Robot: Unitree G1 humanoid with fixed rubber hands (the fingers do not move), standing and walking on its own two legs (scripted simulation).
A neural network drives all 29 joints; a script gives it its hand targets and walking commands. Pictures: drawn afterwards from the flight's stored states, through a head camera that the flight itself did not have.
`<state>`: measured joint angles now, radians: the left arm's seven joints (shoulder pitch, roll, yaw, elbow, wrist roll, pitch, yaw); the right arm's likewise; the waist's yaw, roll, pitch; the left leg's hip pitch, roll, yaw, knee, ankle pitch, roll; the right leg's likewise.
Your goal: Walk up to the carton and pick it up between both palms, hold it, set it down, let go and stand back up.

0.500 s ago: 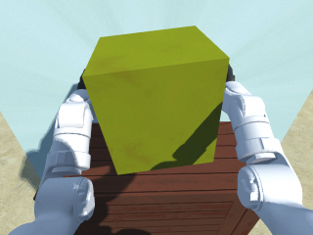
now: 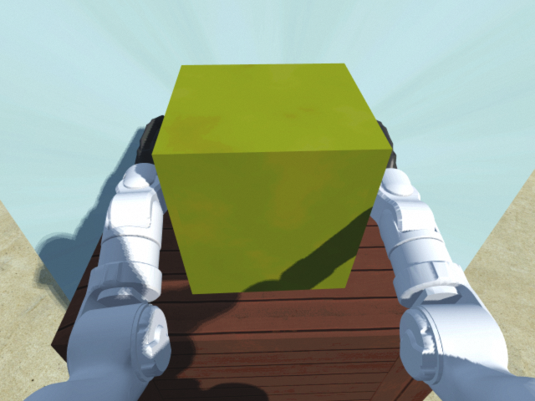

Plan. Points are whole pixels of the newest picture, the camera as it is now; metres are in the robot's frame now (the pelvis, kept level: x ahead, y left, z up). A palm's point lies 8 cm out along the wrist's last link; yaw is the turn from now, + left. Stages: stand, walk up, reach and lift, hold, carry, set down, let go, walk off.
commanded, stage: set down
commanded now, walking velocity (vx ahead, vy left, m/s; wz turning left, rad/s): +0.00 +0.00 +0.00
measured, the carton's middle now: (266, 181) +0.41 +0.00 +0.16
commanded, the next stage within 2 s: none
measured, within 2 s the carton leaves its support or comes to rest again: neither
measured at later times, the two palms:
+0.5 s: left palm (151, 178) +0.41 +0.18 +0.17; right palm (373, 182) +0.39 -0.16 +0.17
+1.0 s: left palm (156, 191) +0.42 +0.18 +0.14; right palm (363, 192) +0.41 -0.16 +0.14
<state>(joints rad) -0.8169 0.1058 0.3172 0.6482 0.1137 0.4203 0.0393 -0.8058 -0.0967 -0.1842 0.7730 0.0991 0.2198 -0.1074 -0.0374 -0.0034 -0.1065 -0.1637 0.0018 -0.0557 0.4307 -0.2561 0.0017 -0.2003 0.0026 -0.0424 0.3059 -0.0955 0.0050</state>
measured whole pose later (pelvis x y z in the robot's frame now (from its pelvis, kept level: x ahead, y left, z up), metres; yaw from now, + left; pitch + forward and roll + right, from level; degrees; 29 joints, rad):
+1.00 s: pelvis +0.02 +0.01 +0.00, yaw +0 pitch +0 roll -2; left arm -0.72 0.08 0.32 0.69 0.11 0.27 0.02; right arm -0.69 -0.07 -0.17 0.77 0.02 0.08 -0.10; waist -0.04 0.00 -0.05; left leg -0.14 0.00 -0.06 0.43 -0.29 0.00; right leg -0.16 0.00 -0.04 0.28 -0.12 0.02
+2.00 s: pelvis +0.05 +0.02 +0.00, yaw +0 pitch +2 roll -3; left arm -0.70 0.09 0.32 0.86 0.11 0.09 -0.01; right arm -0.61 -0.02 -0.24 0.82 -0.09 -0.03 -0.11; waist -0.04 0.00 -0.03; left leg -0.14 0.00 -0.05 0.43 -0.32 0.00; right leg -0.16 0.00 -0.04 0.28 -0.14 0.03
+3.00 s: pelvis +0.05 +0.02 +0.00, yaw +0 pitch +5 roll -3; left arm -0.68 0.07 0.32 0.98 0.11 -0.16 -0.01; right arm -0.59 -0.01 -0.30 0.98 -0.16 -0.33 -0.11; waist -0.04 0.00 -0.01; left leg -0.20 0.00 -0.05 0.43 -0.32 0.00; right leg -0.22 0.00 -0.04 0.28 -0.15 0.03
